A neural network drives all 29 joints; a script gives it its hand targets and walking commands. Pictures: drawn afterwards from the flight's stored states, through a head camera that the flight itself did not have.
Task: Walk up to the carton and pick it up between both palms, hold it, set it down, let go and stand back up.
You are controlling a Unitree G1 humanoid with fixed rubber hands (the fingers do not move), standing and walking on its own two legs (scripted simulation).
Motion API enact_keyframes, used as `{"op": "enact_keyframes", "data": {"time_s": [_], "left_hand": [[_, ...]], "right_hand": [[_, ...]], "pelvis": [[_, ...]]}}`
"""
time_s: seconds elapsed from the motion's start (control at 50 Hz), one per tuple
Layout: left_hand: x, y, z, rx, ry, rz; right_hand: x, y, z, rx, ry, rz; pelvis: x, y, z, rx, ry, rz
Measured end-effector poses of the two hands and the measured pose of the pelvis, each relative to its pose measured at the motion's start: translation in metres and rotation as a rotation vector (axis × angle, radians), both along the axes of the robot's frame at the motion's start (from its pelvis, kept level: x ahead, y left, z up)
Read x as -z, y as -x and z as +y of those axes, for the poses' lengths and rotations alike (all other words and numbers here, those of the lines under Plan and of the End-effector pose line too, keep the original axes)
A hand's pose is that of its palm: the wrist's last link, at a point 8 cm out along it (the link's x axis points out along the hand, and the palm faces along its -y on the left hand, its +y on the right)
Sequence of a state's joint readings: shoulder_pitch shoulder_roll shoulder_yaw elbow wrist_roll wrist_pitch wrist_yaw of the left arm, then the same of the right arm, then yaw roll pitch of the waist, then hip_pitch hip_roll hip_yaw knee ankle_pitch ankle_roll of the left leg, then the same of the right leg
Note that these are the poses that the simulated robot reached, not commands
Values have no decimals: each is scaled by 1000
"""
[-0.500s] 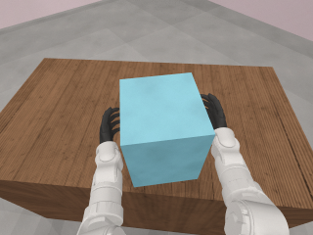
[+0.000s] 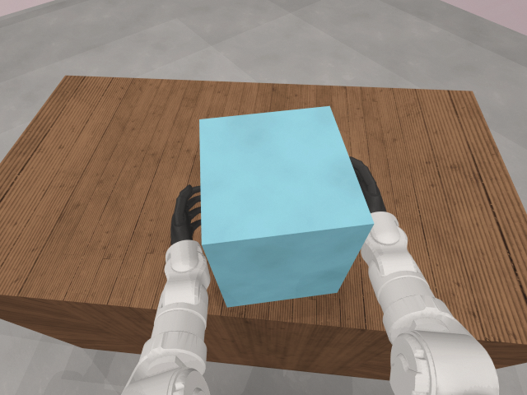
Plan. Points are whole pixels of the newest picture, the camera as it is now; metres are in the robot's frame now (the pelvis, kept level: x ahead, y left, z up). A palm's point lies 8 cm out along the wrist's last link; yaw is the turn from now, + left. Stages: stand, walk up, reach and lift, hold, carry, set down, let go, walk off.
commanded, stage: set down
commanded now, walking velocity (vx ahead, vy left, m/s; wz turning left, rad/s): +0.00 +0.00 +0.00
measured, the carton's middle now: (274, 214) +0.41 +0.04 +0.01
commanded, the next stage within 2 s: none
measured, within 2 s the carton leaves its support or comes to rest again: neither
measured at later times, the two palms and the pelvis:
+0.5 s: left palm (175, 256) +0.33 +0.19 -0.01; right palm (378, 200) +0.43 -0.13 +0.03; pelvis +0.01 +0.00 +0.00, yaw -1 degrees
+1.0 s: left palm (148, 288) +0.26 +0.21 +0.02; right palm (430, 265) +0.34 -0.20 +0.00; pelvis -0.03 -0.01 -0.01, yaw -1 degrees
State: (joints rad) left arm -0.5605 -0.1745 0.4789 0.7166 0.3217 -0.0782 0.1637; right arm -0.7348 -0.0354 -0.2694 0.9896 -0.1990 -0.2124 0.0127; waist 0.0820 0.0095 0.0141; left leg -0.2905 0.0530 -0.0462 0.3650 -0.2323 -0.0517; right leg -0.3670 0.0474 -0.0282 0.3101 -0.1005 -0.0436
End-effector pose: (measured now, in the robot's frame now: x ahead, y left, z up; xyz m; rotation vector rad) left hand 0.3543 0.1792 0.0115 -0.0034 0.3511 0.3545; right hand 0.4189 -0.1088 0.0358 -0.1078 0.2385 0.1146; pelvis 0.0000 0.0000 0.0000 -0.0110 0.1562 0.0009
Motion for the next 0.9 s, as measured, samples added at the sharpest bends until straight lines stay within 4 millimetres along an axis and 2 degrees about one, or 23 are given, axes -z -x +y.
{"op": "enact_keyframes", "data": {"time_s": [0.1,0.28,0.36,0.46,0.56,0.66,0.76,0.9], "left_hand": [[10,-6,3,-35,22,-19],[6,-12,9,-47,25,-54],[9,-6,10,-48,22,-44],[20,14,13,-64,15,-12],[31,44,21,-92,-1,17],[27,68,32,-130,-3,-21],[13,77,40,-123,-31,-73],[-6,83,36,-103,-33,-141]], "right_hand": [[6,-12,3,-17,7,4],[5,-23,1,-52,20,-3],[5,-22,-2,-51,10,-9],[1,-19,-11,-44,9,-40],[9,-4,-28,-30,30,-32],[24,21,-51,6,35,12],[34,46,-72,15,42,45],[31,68,-88,17,19,41]], "pelvis": [[3,-4,2,5,5,77],[5,-10,2,10,14,104],[5,-10,1,11,14,103],[5,-8,-1,11,13,101],[5,-3,-3,12,10,94],[5,6,-4,12,7,82],[6,16,-7,12,3,63],[7,27,-11,13,-3,43]]}}
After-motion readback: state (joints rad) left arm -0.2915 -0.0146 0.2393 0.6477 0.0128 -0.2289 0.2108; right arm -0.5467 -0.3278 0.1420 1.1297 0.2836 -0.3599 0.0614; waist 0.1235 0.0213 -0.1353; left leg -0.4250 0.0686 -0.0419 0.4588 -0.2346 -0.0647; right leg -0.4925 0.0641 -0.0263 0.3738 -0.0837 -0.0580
